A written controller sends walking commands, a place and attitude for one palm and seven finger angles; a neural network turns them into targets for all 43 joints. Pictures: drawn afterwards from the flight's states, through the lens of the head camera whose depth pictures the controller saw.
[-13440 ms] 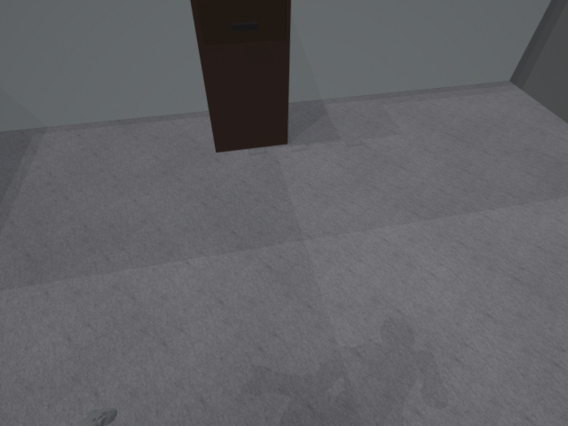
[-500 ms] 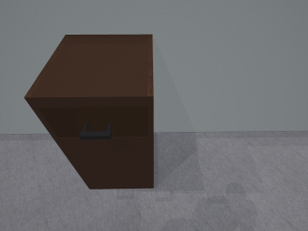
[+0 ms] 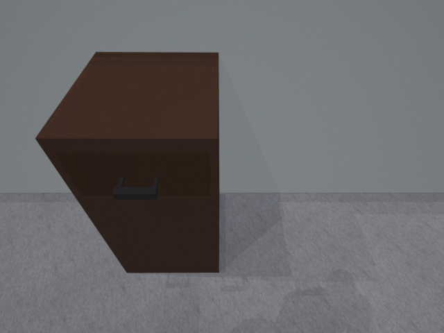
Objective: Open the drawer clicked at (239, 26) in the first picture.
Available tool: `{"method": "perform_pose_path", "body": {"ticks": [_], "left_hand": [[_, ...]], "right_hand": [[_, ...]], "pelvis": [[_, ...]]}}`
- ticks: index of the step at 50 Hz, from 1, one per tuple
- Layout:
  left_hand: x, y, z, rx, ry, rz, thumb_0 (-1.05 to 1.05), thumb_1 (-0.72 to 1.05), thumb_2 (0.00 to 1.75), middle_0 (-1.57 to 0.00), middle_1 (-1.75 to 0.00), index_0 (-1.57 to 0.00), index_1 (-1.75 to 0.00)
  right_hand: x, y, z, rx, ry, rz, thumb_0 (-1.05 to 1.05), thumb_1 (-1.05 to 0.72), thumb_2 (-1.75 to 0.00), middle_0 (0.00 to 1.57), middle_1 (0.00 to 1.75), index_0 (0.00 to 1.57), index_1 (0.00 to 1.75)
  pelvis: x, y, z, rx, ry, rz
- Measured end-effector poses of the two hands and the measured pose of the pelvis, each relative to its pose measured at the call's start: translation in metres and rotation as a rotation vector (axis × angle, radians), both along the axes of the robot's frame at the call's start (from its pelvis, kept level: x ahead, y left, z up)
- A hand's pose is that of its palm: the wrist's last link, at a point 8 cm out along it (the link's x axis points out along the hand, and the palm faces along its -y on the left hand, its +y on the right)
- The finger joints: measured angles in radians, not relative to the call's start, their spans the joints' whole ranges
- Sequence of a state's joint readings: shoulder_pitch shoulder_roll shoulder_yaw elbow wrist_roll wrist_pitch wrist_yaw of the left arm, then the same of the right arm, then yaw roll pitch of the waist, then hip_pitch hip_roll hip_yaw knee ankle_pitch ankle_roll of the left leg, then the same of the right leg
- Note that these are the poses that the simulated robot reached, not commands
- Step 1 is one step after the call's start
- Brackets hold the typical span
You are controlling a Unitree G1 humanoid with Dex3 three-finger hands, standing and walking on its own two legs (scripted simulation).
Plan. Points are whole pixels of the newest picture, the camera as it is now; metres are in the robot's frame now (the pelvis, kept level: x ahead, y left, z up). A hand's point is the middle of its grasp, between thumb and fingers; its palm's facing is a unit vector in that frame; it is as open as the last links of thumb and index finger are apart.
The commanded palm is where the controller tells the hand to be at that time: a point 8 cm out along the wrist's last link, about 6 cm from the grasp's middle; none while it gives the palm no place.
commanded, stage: come to a stop and stand still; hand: left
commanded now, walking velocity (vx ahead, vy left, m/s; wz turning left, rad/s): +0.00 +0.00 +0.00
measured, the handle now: (137, 186) +0.47 +0.26 -0.09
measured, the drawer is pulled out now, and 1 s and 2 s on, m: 0.00 0.00 0.00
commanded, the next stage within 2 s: look again from close up in 0.92 s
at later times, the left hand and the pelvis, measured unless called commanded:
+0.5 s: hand out of the picture -0.03 +0.21 -0.18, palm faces +0.01 -0.98 -0.18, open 7.3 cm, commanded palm none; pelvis -0.04 +0.04 +0.00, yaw +0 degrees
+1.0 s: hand out of the picture -0.05 +0.20 -0.18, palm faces +0.02 -0.99 -0.13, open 7.3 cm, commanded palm none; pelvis -0.02 +0.05 +0.00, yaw +0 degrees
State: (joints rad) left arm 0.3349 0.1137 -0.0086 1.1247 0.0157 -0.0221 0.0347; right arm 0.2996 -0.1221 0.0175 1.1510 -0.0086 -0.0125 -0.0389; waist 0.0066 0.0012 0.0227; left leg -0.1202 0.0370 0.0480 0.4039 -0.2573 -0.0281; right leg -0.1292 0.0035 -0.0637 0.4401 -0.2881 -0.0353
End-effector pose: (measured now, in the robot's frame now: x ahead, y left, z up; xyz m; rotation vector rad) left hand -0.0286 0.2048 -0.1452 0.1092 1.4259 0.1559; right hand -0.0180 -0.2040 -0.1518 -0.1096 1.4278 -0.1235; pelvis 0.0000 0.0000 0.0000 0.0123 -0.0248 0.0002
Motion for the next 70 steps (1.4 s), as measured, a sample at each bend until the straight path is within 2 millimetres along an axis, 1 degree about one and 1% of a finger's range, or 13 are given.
{"method": "perform_pose_path", "body": {"ticks": [3,5,10,15,19,24,28,34,41,46,53,62,70], "left_hand": [[-0.003,-0.001,0.0,0.005,-0.002,-0.001,0.01,0.91,0.9,-0.2,-0.3,-0.2,-0.29],[-0.006,0.0,0.0,0.011,-0.009,-0.012,0.01,0.91,0.9,-0.2,-0.3,-0.2,-0.29],[-0.013,0.013,-0.008,0.0,-0.014,-0.029,0.01,0.91,0.9,-0.2,-0.3,-0.21,-0.29],[-0.006,0.029,-0.011,-0.002,-0.063,-0.037,0.01,0.91,0.9,-0.2,-0.3,-0.21,-0.29],[-0.004,0.043,-0.009,0.005,-0.089,-0.046,0.01,0.91,0.9,-0.2,-0.3,-0.2,-0.29],[-0.009,0.057,-0.008,0.012,-0.078,-0.048,0.01,0.91,0.9,-0.2,-0.3,-0.2,-0.29],[-0.017,0.063,-0.007,0.012,-0.051,-0.042,0.01,0.91,0.9,-0.2,-0.3,-0.2,-0.29],[-0.03,0.062,-0.006,0.001,-0.003,-0.029,0.01,0.91,0.9,-0.2,-0.3,-0.2,-0.29],[-0.035,0.053,-0.007,-0.023,0.029,-0.019,0.01,0.91,0.9,-0.2,-0.3,-0.2,-0.29],[-0.03,0.046,-0.007,-0.037,0.028,-0.016,0.01,0.91,0.9,-0.2,-0.3,-0.2,-0.29],[-0.017,0.041,-0.008,-0.043,0.014,-0.02,0.01,0.91,0.9,-0.2,-0.3,-0.2,-0.29],[-0.003,0.042,-0.007,-0.031,-0.006,-0.028,0.01,0.91,0.9,-0.2,-0.3,-0.2,-0.29],[0.002,0.043,-0.005,-0.018,-0.01,-0.028,0.01,0.91,0.9,-0.2,-0.3,-0.2,-0.29]], "right_hand": [[-0.002,-0.001,-0.001,0.001,0.004,0.003,0.01,-0.92,-0.9,0.19,0.3,0.19,0.3],[-0.002,-0.004,-0.002,-0.008,-0.001,0.003,0.02,-0.92,-0.9,0.19,0.3,0.19,0.3],[0.0,-0.005,0.0,-0.045,-0.072,-0.013,0.02,-0.93,-0.9,0.19,0.3,0.19,0.3],[-0.004,0.008,0.004,-0.046,-0.106,-0.005,0.01,-0.92,-0.9,0.19,0.3,0.19,0.3],[-0.013,0.019,0.005,-0.042,-0.095,0.0,0.01,-0.93,-0.9,0.19,0.3,0.19,0.3],[-0.029,0.032,0.006,-0.032,-0.06,-0.004,0.01,-0.92,-0.9,0.19,0.3,0.19,0.3],[-0.037,0.039,0.006,-0.025,-0.03,-0.007,0.01,-0.92,-0.9,0.2,0.3,0.19,0.3],[-0.037,0.045,0.006,-0.02,-0.01,-0.008,0.01,-0.91,-0.9,0.2,0.3,0.2,0.3],[-0.025,0.047,0.007,-0.019,-0.021,-0.005,0.01,-0.91,-0.9,0.2,0.3,0.19,0.3],[-0.016,0.045,0.007,-0.027,-0.027,-0.001,0.01,-0.92,-0.9,0.2,0.3,0.2,0.3],[-0.009,0.042,0.008,-0.034,-0.031,-0.005,0.01,-0.92,-0.9,0.19,0.3,0.19,0.3],[-0.008,0.042,0.007,-0.028,-0.019,-0.011,0.01,-0.92,-0.9,0.19,0.3,0.19,0.3],[-0.01,0.043,0.005,-0.014,-0.009,-0.018,0.01,-0.92,-0.9,0.19,0.3,0.19,0.3]], "pelvis": [[-0.003,0.0,0.0,-0.005,0.005,0.001],[-0.009,0.003,-0.002,-0.02,0.004,0.001],[-0.02,0.014,-0.007,-0.027,-0.019,0.003],[-0.026,0.026,-0.007,-0.023,-0.026,0.0],[-0.032,0.035,-0.006,-0.02,-0.018,-0.001],[-0.035,0.043,-0.005,-0.017,-0.007,-0.002],[-0.034,0.049,-0.004,-0.016,-0.001,-0.001],[-0.031,0.053,-0.003,-0.014,0.005,-0.002],[-0.024,0.054,-0.002,-0.014,0.006,-0.004],[-0.02,0.054,-0.002,-0.014,0.006,-0.006],[-0.014,0.052,-0.001,-0.013,0.005,-0.008],[-0.009,0.049,-0.001,-0.012,0.005,-0.011],[-0.006,0.046,0.0,-0.011,0.002,-0.013]]}}
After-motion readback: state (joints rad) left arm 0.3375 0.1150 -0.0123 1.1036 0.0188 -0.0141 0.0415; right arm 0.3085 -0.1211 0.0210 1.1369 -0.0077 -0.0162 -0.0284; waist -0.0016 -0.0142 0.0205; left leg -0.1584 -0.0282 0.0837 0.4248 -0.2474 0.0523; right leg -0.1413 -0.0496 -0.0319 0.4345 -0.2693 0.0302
